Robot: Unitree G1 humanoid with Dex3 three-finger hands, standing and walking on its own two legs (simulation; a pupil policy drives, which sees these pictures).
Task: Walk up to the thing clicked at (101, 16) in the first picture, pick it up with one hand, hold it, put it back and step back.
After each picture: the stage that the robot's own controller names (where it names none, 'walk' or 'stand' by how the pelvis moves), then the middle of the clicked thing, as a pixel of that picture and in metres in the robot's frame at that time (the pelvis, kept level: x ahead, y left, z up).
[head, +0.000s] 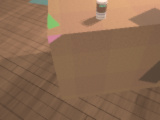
stand; (101, 8) +0.94 -0.09 +0.01
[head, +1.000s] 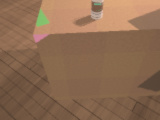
rise first; (97, 7) +0.85 -0.03 +0.04
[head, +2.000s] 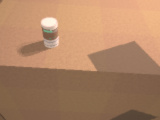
rise first; (50, 33) +0.58 +0.18 +0.05
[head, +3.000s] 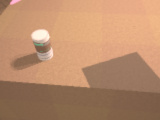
stand; (43, 45) +0.52 +0.20 +0.05
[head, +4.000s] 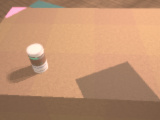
stand; (37, 58) +0.50 +0.23 +0.01
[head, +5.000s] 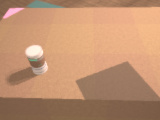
stand; (37, 60) +0.49 +0.22 +0.01
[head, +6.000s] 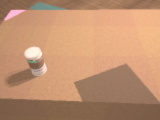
stand; (36, 61) +0.49 +0.23 +0.01
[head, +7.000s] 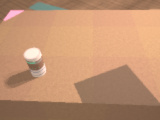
stand; (35, 62) +0.49 +0.23 +0.01
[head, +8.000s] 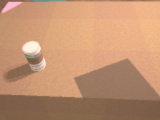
rise first; (34, 56) +0.49 +0.23 +0.01
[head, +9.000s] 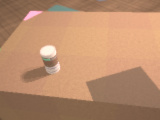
rise first; (50, 59) +0.50 +0.21 +0.02
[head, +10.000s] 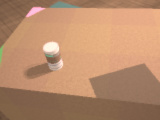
go down; (53, 56) +0.51 +0.19 +0.02
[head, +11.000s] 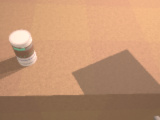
go down; (24, 48) +0.48 +0.19 +0.05
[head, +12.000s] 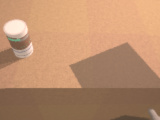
close in; (19, 39) +0.50 +0.19 +0.07
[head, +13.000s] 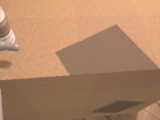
close; out of the picture +0.52 +0.21 +0.10
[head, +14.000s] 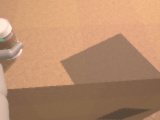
lift; (5, 40) +0.49 +0.21 +0.09
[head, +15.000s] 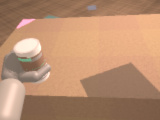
lift; (33, 61) +0.33 +0.16 +0.21
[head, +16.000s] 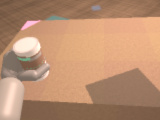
hold; (32, 60) +0.33 +0.17 +0.21
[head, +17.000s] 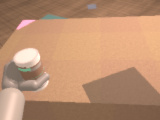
hold; (32, 70) +0.32 +0.17 +0.18
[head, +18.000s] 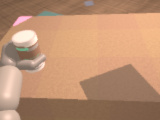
crouch; (29, 52) +0.38 +0.18 +0.19
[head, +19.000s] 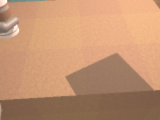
lower; (1, 16) +0.50 +0.21 +0.22
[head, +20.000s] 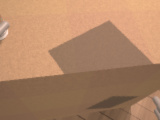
lower; out of the picture +0.55 +0.21 +0.10
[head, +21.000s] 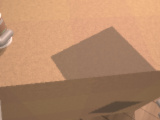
lower; out of the picture +0.52 +0.21 +0.09
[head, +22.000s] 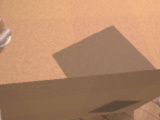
lower; out of the picture +0.53 +0.21 +0.09
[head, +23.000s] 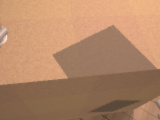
lower; out of the picture +0.53 +0.22 +0.10
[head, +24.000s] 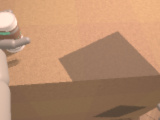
open; (9, 33) +0.51 +0.19 +0.08
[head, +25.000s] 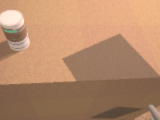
sink last; (15, 31) +0.51 +0.18 +0.08
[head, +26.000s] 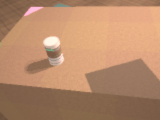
sink last; (54, 51) +0.53 +0.19 +0.05
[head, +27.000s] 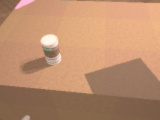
stand; (51, 50) +0.51 +0.17 +0.04
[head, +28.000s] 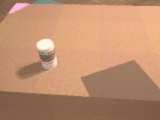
stand; (47, 54) +0.51 +0.18 +0.03
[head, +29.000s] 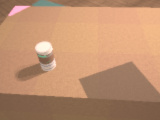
stand; (46, 56) +0.51 +0.19 +0.02
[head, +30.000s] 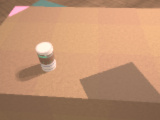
stand; (46, 57) +0.51 +0.19 +0.02
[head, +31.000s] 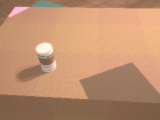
stand; (46, 57) +0.50 +0.19 +0.02
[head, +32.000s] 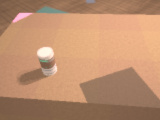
walk; (47, 61) +0.50 +0.19 +0.02
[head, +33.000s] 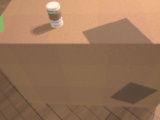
walk; (54, 15) +0.76 +0.20 +0.03
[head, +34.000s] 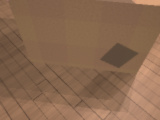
walk; out of the picture +1.15 +0.15 +0.03
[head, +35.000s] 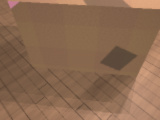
stand; out of the picture +1.18 +0.17 +0.02
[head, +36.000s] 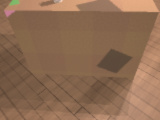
stand; out of the picture +1.18 +0.21 +0.01
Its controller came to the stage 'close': yes
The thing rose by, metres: 0.20
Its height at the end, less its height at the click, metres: +0.00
